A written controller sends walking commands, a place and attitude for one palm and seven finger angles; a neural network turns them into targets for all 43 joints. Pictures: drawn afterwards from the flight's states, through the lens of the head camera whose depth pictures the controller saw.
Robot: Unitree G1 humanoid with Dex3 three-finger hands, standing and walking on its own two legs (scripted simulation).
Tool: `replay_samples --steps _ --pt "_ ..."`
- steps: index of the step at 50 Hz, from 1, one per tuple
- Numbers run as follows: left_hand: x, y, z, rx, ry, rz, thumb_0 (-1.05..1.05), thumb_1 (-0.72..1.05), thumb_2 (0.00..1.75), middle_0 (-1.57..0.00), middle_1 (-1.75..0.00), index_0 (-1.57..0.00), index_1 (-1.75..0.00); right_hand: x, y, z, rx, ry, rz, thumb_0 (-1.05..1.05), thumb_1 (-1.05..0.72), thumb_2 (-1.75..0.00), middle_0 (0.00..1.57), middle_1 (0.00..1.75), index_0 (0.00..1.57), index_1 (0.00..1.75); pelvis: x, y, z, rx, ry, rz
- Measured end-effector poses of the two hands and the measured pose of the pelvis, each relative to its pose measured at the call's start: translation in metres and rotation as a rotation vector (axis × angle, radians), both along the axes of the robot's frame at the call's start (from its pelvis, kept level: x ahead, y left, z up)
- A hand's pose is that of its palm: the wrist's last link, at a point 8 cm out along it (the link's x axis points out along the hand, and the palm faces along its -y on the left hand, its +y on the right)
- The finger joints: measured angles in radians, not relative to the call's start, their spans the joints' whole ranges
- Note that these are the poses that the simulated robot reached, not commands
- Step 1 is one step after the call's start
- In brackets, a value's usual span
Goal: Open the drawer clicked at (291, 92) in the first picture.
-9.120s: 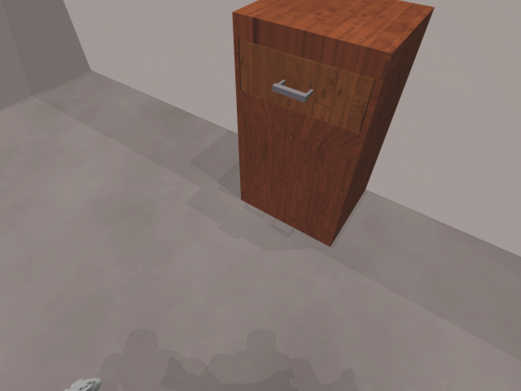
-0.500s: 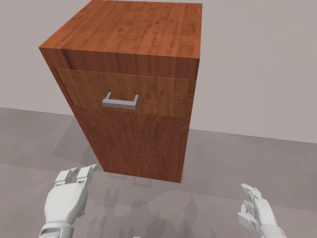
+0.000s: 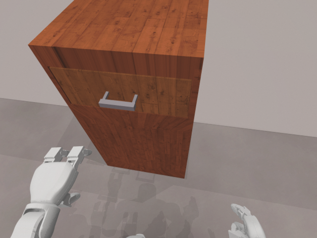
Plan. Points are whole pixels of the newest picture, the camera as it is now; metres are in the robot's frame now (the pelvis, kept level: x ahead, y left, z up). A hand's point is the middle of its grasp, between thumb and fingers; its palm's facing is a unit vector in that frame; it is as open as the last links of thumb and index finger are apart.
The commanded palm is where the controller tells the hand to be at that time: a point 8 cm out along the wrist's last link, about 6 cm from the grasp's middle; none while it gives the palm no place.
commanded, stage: raise the hand with hooked fingers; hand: left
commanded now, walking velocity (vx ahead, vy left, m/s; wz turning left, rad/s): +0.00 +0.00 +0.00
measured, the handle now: (119, 100) +0.52 +0.20 -0.01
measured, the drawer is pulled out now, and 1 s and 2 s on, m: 0.00 0.00 0.00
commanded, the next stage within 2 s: move the hooked fingers above the handle in 1.02 s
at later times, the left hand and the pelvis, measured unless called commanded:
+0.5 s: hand (60, 144) +0.29 +0.26 +0.09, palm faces +0.05 -0.08 -1.00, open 13.7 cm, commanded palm +0.27 +0.26 +0.15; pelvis +0.01 +0.02 +0.02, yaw +1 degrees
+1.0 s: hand (57, 143) +0.29 +0.26 +0.10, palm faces +0.03 -0.09 -1.00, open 13.8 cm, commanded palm +0.27 +0.27 +0.16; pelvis -0.01 +0.02 +0.03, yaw +1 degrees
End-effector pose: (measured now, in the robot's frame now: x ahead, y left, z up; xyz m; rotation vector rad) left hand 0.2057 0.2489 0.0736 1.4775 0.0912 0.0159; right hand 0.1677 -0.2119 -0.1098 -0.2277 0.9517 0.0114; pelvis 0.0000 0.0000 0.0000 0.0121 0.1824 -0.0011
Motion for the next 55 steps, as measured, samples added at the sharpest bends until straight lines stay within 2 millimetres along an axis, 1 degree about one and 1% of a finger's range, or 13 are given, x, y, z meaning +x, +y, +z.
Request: replay_samples --steps 3,6,9,11,15,20,25,30,35,42,46,50,55 --pt "0.009 0.003 0.009 0.006 -0.034 -0.02 0.01 0.0 0.52 -0.29 -0.88 -0.28 -0.88 -0.005 -0.013 0.002 -0.032 0.025 -0.027 0.01 -0.91 -0.9 0.21 0.3 0.2 0.3 0.005 0.002 0.003 -0.003 -0.001 0.001" --pt "0.018 0.008 0.018 0.009 -0.075 -0.014 0.0 -0.07 0.49 -0.3 -0.92 -0.29 -0.92 -0.004 -0.022 0.004 -0.052 0.03 -0.053 0.02 -0.91 -0.9 0.2 0.3 0.2 0.3 0.008 0.006 0.004 -0.005 -0.003 0.002" --pt "0.027 0.011 0.025 0.005 -0.096 0.003 0.0 -0.14 0.46 -0.3 -0.97 -0.29 -0.97 0.001 -0.027 0.008 -0.061 0.019 -0.071 0.02 -0.91 -0.9 0.2 0.3 0.2 0.3 0.01 0.009 0.006 -0.006 -0.009 0.004" --pt "0.033 0.012 0.028 0.002 -0.097 0.011 0.0 -0.18 0.44 -0.3 -1.0 -0.3 -1.0 0.007 -0.027 0.013 -0.062 0.005 -0.076 0.02 -0.91 -0.9 0.2 0.3 0.2 0.3 0.012 0.01 0.008 -0.006 -0.016 0.004" --pt "0.045 0.01 0.035 -0.003 -0.091 0.001 0.0 -0.27 0.4 -0.31 -1.06 -0.3 -1.06 0.02 -0.019 0.022 -0.05 -0.036 -0.072 0.02 -0.91 -0.9 0.2 0.3 0.19 0.3 0.013 0.013 0.011 -0.008 -0.036 0.005" --pt "0.056 0.01 0.053 0.004 -0.101 -0.026 0.0 -0.38 0.35 -0.32 -1.13 -0.31 -1.13 0.035 -0.001 0.032 -0.013 -0.083 -0.051 0.01 -0.91 -0.9 0.2 0.3 0.19 0.3 0.012 0.016 0.016 -0.01 -0.059 0.007" --pt "0.065 0.016 0.069 0.016 -0.101 -0.018 0.0 -0.45 0.32 -0.32 -1.17 -0.32 -1.17 0.041 0.016 0.037 0.024 -0.095 -0.022 0.01 -0.91 -0.9 0.2 0.3 0.2 0.3 0.009 0.018 0.02 -0.01 -0.08 0.014" --pt "0.072 0.02 0.08 0.016 -0.073 -0.017 0.0 -0.47 0.31 -0.32 -1.19 -0.32 -1.19 0.035 0.025 0.037 0.035 -0.073 -0.005 0.01 -0.91 -0.9 0.2 0.3 0.2 0.3 0.005 0.019 0.023 -0.012 -0.097 0.022" --pt "0.077 0.019 0.089 0.017 -0.058 -0.057 0.0 -0.48 0.31 -0.32 -1.19 -0.32 -1.2 0.02 0.023 0.034 0.028 -0.039 -0.015 0.01 -0.91 -0.9 0.2 0.3 0.2 0.3 0.001 0.02 0.026 -0.013 -0.107 0.023" --pt "0.07 0.018 0.083 0.0 -0.036 -0.093 0.0 -0.49 0.3 -0.32 -1.2 -0.32 -1.2 -0.005 0.009 0.029 0.005 0.015 -0.046 0.01 -0.91 -0.9 0.2 0.3 0.2 0.3 -0.004 0.022 0.027 -0.013 -0.105 0.015" --pt "0.064 0.016 0.08 0.002 -0.055 -0.109 0.0 -0.49 0.3 -0.32 -1.2 -0.32 -1.2 -0.015 0.002 0.026 -0.015 0.041 -0.059 0.01 -0.91 -0.9 0.2 0.3 0.2 0.3 -0.006 0.022 0.027 -0.013 -0.102 0.015" --pt "0.062 0.017 0.082 0.007 -0.085 -0.1 0.0 -0.49 0.3 -0.32 -1.2 -0.32 -1.2 -0.02 -0.002 0.025 -0.02 0.05 -0.07 0.01 -0.91 -0.9 0.2 0.3 0.2 0.3 -0.008 0.021 0.027 -0.013 -0.102 0.017" --pt "0.063 0.019 0.081 0.009 -0.082 -0.069 0.0 -0.49 0.3 -0.32 -1.2 -0.32 -1.2 -0.018 -0.001 0.026 -0.01 0.033 -0.078 0.01 -0.91 -0.9 0.2 0.3 0.2 0.3 -0.01 0.02 0.027 -0.012 -0.106 0.016"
